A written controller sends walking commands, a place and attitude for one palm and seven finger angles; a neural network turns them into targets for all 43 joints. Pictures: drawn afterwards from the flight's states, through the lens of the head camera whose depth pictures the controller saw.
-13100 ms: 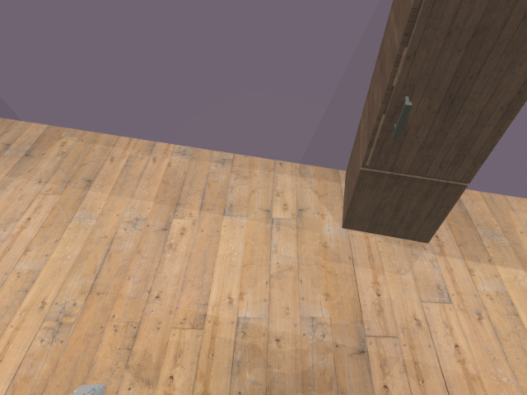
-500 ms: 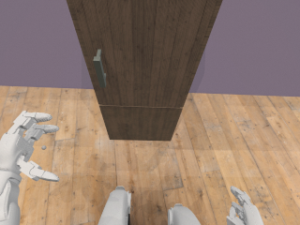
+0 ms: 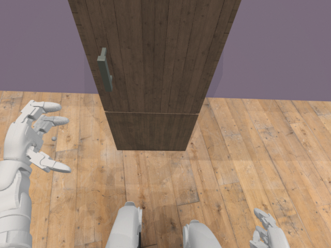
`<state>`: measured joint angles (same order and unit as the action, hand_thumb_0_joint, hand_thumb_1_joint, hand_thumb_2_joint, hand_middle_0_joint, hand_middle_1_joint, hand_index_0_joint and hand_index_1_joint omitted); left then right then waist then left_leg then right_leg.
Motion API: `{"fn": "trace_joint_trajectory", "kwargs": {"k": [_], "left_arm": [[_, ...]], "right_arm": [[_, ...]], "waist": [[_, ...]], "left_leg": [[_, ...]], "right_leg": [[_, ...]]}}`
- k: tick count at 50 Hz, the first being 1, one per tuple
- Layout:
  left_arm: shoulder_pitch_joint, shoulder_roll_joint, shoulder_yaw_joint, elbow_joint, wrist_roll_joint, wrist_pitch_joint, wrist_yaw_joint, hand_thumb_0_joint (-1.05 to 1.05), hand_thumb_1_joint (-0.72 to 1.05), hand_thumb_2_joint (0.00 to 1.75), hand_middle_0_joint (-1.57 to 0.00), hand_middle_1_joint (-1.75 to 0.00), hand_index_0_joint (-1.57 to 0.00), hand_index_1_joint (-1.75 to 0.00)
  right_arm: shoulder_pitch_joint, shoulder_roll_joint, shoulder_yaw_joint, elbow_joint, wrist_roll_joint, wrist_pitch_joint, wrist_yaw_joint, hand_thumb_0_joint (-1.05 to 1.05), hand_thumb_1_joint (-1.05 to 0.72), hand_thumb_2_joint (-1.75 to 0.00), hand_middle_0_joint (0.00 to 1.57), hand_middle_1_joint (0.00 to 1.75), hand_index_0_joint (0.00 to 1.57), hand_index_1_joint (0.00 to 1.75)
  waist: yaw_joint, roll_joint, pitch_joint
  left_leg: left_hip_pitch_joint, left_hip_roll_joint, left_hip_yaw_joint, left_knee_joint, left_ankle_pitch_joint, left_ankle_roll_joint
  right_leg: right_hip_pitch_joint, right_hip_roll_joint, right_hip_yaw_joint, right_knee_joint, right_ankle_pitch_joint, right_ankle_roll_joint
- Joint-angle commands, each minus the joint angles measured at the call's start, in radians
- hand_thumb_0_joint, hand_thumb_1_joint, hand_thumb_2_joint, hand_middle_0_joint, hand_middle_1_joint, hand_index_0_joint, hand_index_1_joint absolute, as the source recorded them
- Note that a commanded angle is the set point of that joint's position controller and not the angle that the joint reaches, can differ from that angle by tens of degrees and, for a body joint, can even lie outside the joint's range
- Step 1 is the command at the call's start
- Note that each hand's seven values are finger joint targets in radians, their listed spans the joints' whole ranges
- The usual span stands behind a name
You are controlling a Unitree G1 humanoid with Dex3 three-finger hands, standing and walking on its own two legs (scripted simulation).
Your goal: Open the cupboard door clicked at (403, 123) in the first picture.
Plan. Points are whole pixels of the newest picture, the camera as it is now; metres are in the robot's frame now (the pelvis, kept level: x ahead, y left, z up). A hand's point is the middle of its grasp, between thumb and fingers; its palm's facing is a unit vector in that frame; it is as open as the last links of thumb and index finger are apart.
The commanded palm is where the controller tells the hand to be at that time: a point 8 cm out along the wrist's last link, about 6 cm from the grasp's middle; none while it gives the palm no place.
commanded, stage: move the hooked fingers beside the handle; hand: left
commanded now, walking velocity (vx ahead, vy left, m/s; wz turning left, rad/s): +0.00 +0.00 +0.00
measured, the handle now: (106, 70) +0.58 +0.21 +0.03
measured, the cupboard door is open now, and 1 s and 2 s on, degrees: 0 0 0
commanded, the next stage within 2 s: none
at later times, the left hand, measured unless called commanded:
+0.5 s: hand (65, 114) +0.41 +0.28 +0.03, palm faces +0.08 -1.00 -0.02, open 14.0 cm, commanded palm +0.40 +0.31 +0.04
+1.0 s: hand (73, 95) +0.48 +0.28 +0.03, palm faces +0.08 -1.00 -0.02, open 14.0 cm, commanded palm +0.47 +0.31 +0.02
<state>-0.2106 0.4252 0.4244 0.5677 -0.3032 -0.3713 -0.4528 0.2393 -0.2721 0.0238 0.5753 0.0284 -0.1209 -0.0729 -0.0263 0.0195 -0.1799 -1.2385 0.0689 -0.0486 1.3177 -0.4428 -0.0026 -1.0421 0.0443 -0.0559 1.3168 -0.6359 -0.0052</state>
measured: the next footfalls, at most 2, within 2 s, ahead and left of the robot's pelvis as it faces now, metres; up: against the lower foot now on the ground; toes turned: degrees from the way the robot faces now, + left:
none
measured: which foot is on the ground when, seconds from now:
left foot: down 0.00-1.00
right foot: down 0.00-1.00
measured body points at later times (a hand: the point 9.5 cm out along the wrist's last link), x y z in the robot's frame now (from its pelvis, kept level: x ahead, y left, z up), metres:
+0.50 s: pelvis +0.00 +0.00 -0.01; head +0.12 +0.03 +0.42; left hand +0.40 +0.33 +0.04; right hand +0.10 -0.27 -0.11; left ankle +0.09 +0.12 -0.61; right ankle +0.00 -0.12 -0.61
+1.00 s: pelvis +0.00 +0.00 -0.04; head +0.15 +0.04 +0.39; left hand +0.47 +0.33 +0.03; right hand +0.05 -0.28 -0.14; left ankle +0.09 +0.12 -0.61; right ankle +0.00 -0.12 -0.61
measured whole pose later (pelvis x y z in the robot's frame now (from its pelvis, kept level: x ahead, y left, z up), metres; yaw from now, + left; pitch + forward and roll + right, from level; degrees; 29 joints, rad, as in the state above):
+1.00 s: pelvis +0.00 +0.00 -0.04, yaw -3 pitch +28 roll -6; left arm -0.79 0.66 0.55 1.12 -0.14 -0.43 -0.42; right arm 0.28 -0.28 0.04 0.63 0.00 0.01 -0.04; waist -0.13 0.02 -0.17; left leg -1.47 0.10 -0.06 1.45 -0.47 0.00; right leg -1.28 0.07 -0.06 1.45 -0.66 0.00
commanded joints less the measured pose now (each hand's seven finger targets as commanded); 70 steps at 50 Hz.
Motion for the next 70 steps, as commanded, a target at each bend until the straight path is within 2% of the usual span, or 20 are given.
{"fn": "trace_joint_trajectory", "kwargs": {"k": [1,12,16,18,22,26,27,28,30,33,37,40,45,46,51,55,59,62,65,70], "left_arm": [[-0.271,0.253,0.072,-0.157,-0.004,-0.067,0.019,0.0,-0.5,0.3,-0.3,-1.2,-0.3,-1.2],[-0.409,0.305,0.106,-0.024,0.026,-0.106,0.028,0.0,-0.5,0.3,-0.3,-1.2,-0.3,-1.2],[-0.511,0.327,0.105,0.024,0.04,-0.124,0.025,0.0,-0.5,0.3,-0.3,-1.2,-0.3,-1.2],[-0.528,0.305,0.083,0.036,0.045,-0.126,0.02,0.0,-0.5,0.3,-0.3,-1.2,-0.3,-1.2],[-0.592,0.369,0.124,0.124,0.058,-0.12,0.018,0.0,-0.5,0.3,-0.3,-1.2,-0.3,-1.2],[-0.645,0.388,0.131,0.123,0.075,-0.136,0.017,0.0,-0.5,0.3,-0.3,-1.2,-0.3,-1.2],[-0.644,0.367,0.115,0.133,0.073,-0.134,0.016,0.0,-0.5,0.3,-0.3,-1.2,-0.3,-1.2],[-0.637,0.384,0.129,0.162,0.076,-0.13,0.018,0.0,-0.5,0.3,-0.3,-1.2,-0.3,-1.2],[-0.69,0.39,0.125,0.159,0.08,-0.138,0.021,0.0,-0.5,0.3,-0.3,-1.2,-0.3,-1.2],[-0.726,0.384,0.108,0.208,0.093,-0.129,0.024,0.0,-0.5,0.3,-0.3,-1.2,-0.3,-1.2],[-0.812,0.44,0.133,0.255,0.112,-0.134,0.034,0.0,-0.5,0.3,-0.3,-1.2,-0.3,-1.2],[-0.872,0.465,0.134,0.259,0.121,-0.144,0.037,0.0,-0.5,0.3,-0.3,-1.2,-0.3,-1.2],[-0.929,0.539,0.164,0.331,0.137,-0.129,0.033,0.0,-0.5,0.3,-0.3,-1.2,-0.3,-1.2],[-0.926,0.522,0.144,0.342,0.145,-0.122,0.03,0.0,-0.5,0.3,-0.3,-1.2,-0.3,-1.2],[-0.982,0.576,0.164,0.376,0.157,-0.099,0.031,0.0,-0.5,0.3,-0.3,-1.2,-0.3,-1.2],[-1.039,0.596,0.161,0.381,0.169,-0.085,0.034,0.0,-0.5,0.3,-0.3,-1.2,-0.3,-1.2],[-1.097,0.638,0.165,0.406,0.191,-0.063,0.041,0.0,-0.5,0.3,-0.3,-1.2,-0.3,-1.2],[-1.162,0.676,0.168,0.395,0.207,-0.057,0.05,0.0,-0.5,0.3,-0.3,-1.2,-0.3,-1.2],[-1.082,0.68,0.186,0.405,0.206,-0.041,0.042,0.0,-0.5,0.3,-0.3,-1.2,-0.3,-1.2],[-1.062,0.693,0.212,0.354,0.198,-0.019,0.03,0.0,-0.5,0.3,-0.3,-1.2,-0.3,-1.2]], "right_arm": [[0.045,-0.168,-0.072,-0.108,-0.004,-0.027,-0.01,0.0,-0.9,-0.9,0.2,0.3,0.2,0.3],[0.09,-0.178,-0.079,-0.075,-0.008,0.021,-0.001,0.0,-0.9,-0.9,0.2,0.3,0.2,0.3],[0.104,-0.183,-0.079,-0.053,-0.01,0.03,-0.003,0.0,-0.9,-0.9,0.2,0.3,0.2,0.3],[0.109,-0.181,-0.082,-0.052,-0.012,0.036,0.0,0.0,-0.9,-0.9,0.2,0.3,0.2,0.3],[0.123,-0.189,-0.078,-0.034,-0.014,0.052,-0.001,0.0,-0.9,-0.9,0.2,0.3,0.2,0.3],[0.132,-0.189,-0.081,-0.033,-0.019,0.061,0.004,0.0,-0.9,-0.9,0.2,0.3,0.2,0.3],[0.133,-0.187,-0.08,-0.032,-0.019,0.065,0.007,0.0,-0.9,-0.9,0.2,0.3,0.2,0.3],[0.135,-0.191,-0.08,-0.032,-0.018,0.071,0.008,0.0,-0.9,-0.9,0.2,0.3,0.2,0.3],[0.139,-0.187,-0.077,-0.028,-0.021,0.073,0.009,0.0,-0.9,-0.9,0.2,0.3,0.2,0.3],[0.144,-0.193,-0.078,-0.021,-0.02,0.084,0.011,0.0,-0.9,-0.9,0.2,0.3,0.2,0.3],[0.154,-0.198,-0.071,-0.012,-0.025,0.093,0.009,0.0,-0.9,-0.9,0.2,0.3,0.2,0.3],[0.162,-0.199,-0.068,-0.006,-0.027,0.098,0.009,0.0,-0.9,-0.9,0.2,0.3,0.2,0.3],[0.174,-0.207,-0.058,-0.001,-0.029,0.111,0.009,0.0,-0.9,-0.9,0.2,0.3,0.2,0.3],[0.171,-0.206,-0.058,-0.004,-0.027,0.114,0.012,0.0,-0.9,-0.9,0.2,0.3,0.2,0.3],[0.189,-0.217,-0.052,-0.003,-0.031,0.128,0.013,0.0,-0.9,-0.9,0.2,0.3,0.2,0.3],[0.204,-0.218,-0.046,-0.003,-0.034,0.136,0.016,0.0,-0.9,-0.9,0.2,0.3,0.2,0.3],[0.216,-0.226,-0.038,-0.001,-0.037,0.147,0.015,0.0,-0.9,-0.9,0.2,0.3,0.2,0.3],[0.227,-0.227,-0.031,0.001,-0.042,0.152,0.014,0.0,-0.9,-0.9,0.2,0.3,0.2,0.3],[0.237,-0.227,-0.03,-0.009,-0.043,0.16,0.021,0.0,-0.9,-0.9,0.2,0.3,0.2,0.3],[0.245,-0.224,-0.034,-0.017,-0.042,0.172,0.028,0.0,-0.9,-0.9,0.2,0.3,0.2,0.3]], "waist": [[0.005,0.107,-0.351],[-0.015,0.087,-0.368],[-0.023,0.11,-0.39],[-0.03,0.126,-0.403],[-0.037,0.095,-0.395],[-0.024,0.155,-0.46],[-0.033,0.157,-0.453],[-0.032,0.13,-0.432],[-0.037,0.156,-0.435],[-0.056,0.139,-0.426],[-0.067,0.126,-0.433],[-0.075,0.159,-0.456],[-0.085,0.157,-0.462],[-0.085,0.18,-0.472],[-0.101,0.172,-0.491],[-0.114,0.214,-0.502],[-0.131,0.21,-0.502],[-0.138,0.256,-0.529],[-0.116,0.264,-0.561],[-0.109,0.257,-0.576]], "left_leg": [[0.48,-0.023,-0.014,-0.17,0.094,0.029],[0.458,-0.018,-0.013,-0.141,0.123,0.031],[0.468,-0.016,-0.019,-0.124,0.128,0.031],[0.484,-0.017,-0.019,-0.119,0.139,0.031],[0.435,-0.014,-0.017,-0.095,0.139,0.036],[0.495,-0.01,-0.028,-0.084,0.187,0.03],[0.502,-0.009,-0.029,-0.086,0.189,0.03],[0.478,-0.008,-0.029,-0.087,0.166,0.031],[0.469,-0.011,-0.03,-0.074,0.169,0.034],[0.46,-0.008,-0.033,-0.07,0.151,0.035],[0.418,-0.006,-0.036,-0.047,0.133,0.039],[0.431,-0.005,-0.039,-0.033,0.152,0.04],[0.386,0.0,-0.04,-0.004,0.155,0.044],[0.394,0.001,-0.038,-0.001,0.154,0.042],[0.375,0.009,-0.048,0.024,0.168,0.046],[0.38,0.011,-0.055,0.042,0.174,0.047],[0.354,0.015,-0.063,0.055,0.151,0.048],[0.363,0.019,-0.071,0.07,0.169,0.048],[0.395,0.021,-0.077,0.066,0.21,0.044],[0.397,0.026,-0.076,0.067,0.23,0.046]], "right_leg": [[-0.047,0.017,0.019,-0.221,0.169,-0.027],[-0.075,0.021,0.019,-0.198,0.196,-0.025],[-0.103,0.022,0.021,-0.183,0.196,-0.027],[-0.117,0.02,0.021,-0.183,0.204,-0.026],[-0.116,0.023,0.026,-0.173,0.21,-0.024],[-0.144,0.024,0.018,-0.148,0.229,-0.031],[-0.154,0.025,0.016,-0.152,0.23,-0.029],[-0.157,0.026,0.016,-0.155,0.215,-0.027],[-0.162,0.028,0.018,-0.146,0.216,-0.031],[-0.189,0.025,0.016,-0.147,0.204,-0.025],[-0.199,0.026,0.018,-0.133,0.189,-0.024],[-0.215,0.031,0.018,-0.121,0.198,-0.029],[-0.223,0.034,0.021,-0.106,0.2,-0.027],[-0.241,0.034,0.022,-0.103,0.195,-0.026],[-0.265,0.036,0.016,-0.084,0.201,-0.024],[-0.307,0.038,0.011,-0.068,0.2,-0.026],[-0.33,0.038,0.007,-0.058,0.18,-0.023],[-0.355,0.038,0.003,-0.041,0.187,-0.025],[-0.35,0.042,-0.005,-0.031,0.207,-0.031],[-0.334,0.043,-0.007,-0.031,0.224,-0.026]]}}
